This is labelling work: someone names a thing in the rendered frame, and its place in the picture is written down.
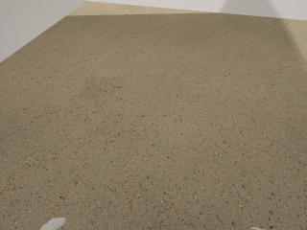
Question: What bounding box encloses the robot left hand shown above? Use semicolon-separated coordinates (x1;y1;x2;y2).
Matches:
39;218;66;230

